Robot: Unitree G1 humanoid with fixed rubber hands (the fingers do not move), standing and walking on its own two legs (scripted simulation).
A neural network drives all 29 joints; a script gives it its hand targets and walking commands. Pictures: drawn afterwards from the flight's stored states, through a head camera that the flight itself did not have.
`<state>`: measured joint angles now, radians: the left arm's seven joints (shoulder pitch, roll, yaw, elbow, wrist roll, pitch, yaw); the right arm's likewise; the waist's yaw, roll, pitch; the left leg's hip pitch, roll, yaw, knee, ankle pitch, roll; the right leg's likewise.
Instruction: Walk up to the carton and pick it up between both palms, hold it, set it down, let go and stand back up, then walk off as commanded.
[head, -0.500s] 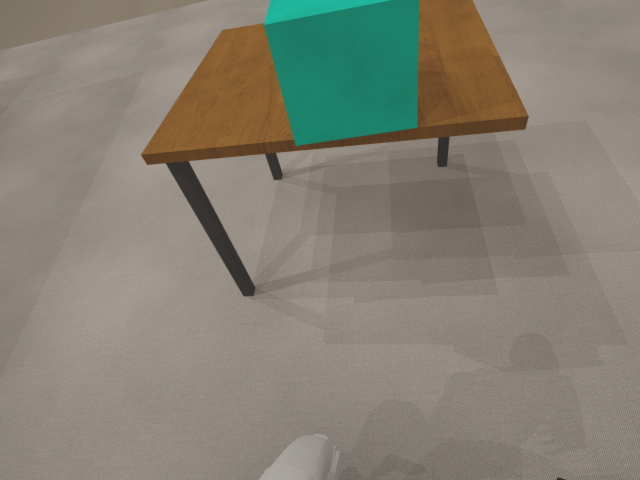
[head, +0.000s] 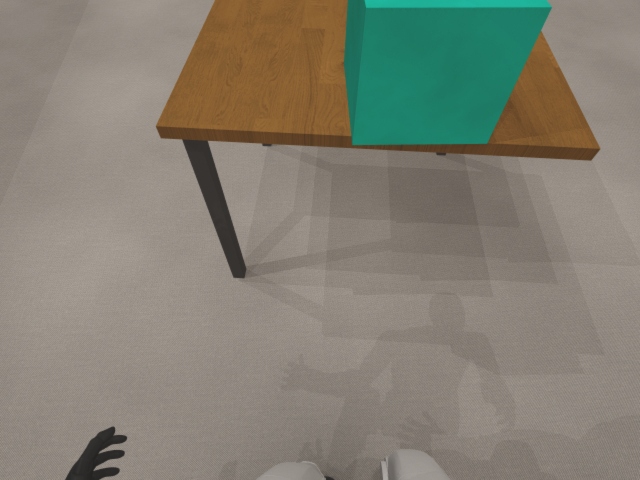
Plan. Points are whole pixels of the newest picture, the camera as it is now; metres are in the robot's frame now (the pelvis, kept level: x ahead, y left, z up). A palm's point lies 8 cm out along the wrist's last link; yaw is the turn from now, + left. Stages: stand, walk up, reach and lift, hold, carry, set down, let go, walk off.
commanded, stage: walk up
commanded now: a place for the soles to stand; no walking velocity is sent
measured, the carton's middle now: (422, 42) +0.85 -0.15 +0.07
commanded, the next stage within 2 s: none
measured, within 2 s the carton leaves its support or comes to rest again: neither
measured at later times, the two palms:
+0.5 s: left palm out of the picture +0.08 +0.43 -0.18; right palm out of the picture +0.10 -0.18 -0.10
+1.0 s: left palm out of the picture +0.01 +0.32 -0.16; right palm out of the picture +0.05 -0.31 -0.15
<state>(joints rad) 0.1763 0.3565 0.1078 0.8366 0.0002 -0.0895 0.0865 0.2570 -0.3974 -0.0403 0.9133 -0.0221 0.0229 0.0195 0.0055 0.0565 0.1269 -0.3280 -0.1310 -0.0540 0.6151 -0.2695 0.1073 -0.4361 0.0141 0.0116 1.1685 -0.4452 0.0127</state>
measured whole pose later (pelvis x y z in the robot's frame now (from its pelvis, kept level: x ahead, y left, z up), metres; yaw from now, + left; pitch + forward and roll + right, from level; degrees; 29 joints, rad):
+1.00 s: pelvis -0.05 +0.00 -0.05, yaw +0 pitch -10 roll +1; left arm 0.19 0.41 0.11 0.88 0.00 0.06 -0.03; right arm 0.12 -0.35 -0.04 0.90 -0.02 -0.01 -0.09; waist 0.01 -0.04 0.29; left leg -0.46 -0.01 -0.18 1.30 -0.55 -0.02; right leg -0.36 0.09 0.06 1.00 -0.48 -0.02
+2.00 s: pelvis -0.04 +0.02 -0.02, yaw +0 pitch -3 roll +0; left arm 0.13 0.41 0.08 0.98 0.00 -0.01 -0.03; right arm 0.11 -0.38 -0.04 0.96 -0.02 -0.02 0.00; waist 0.01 -0.02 0.14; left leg -0.39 -0.02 -0.12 0.75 -0.35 -0.02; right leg -0.35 0.08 0.09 0.78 -0.40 -0.02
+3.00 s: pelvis +0.20 -0.04 -0.02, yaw -3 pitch -4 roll +0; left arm 0.24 0.39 0.08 0.88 0.00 -0.07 -0.06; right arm 0.30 -0.37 -0.04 0.96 -0.02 -0.09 0.00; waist 0.01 -0.03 0.05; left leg -0.34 0.01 -0.06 1.13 -0.52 0.01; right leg -0.38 0.03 0.06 0.80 -0.34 -0.01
